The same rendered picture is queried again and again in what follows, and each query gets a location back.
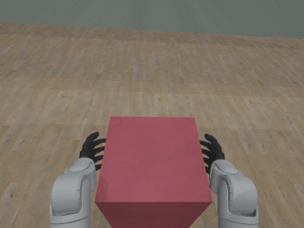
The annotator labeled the carton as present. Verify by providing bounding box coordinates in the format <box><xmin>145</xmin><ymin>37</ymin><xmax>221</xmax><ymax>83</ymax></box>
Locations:
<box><xmin>94</xmin><ymin>116</ymin><xmax>213</xmax><ymax>228</ymax></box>

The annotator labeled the right robot hand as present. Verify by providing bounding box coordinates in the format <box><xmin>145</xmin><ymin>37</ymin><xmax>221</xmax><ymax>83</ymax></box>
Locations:
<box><xmin>199</xmin><ymin>133</ymin><xmax>225</xmax><ymax>174</ymax></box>

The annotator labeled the right robot forearm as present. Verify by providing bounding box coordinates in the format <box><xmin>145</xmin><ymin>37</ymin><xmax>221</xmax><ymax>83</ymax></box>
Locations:
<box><xmin>209</xmin><ymin>159</ymin><xmax>258</xmax><ymax>228</ymax></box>

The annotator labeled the left robot hand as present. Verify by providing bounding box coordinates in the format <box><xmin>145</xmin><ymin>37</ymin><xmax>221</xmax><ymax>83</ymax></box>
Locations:
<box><xmin>79</xmin><ymin>131</ymin><xmax>106</xmax><ymax>171</ymax></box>

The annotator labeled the left robot forearm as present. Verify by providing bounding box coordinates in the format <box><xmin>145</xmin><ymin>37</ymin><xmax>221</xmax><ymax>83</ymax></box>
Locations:
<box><xmin>48</xmin><ymin>157</ymin><xmax>97</xmax><ymax>228</ymax></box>

